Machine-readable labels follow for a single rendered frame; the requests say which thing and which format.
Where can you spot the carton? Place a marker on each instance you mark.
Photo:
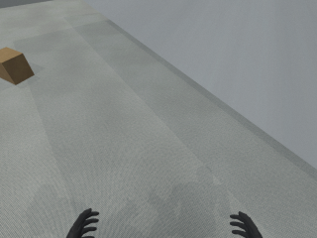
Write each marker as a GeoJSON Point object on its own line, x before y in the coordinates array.
{"type": "Point", "coordinates": [14, 66]}

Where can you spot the robot right hand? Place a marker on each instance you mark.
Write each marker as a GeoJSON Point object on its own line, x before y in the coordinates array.
{"type": "Point", "coordinates": [248, 225]}

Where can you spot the robot left hand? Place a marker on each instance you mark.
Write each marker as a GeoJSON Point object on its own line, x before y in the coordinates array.
{"type": "Point", "coordinates": [77, 229]}

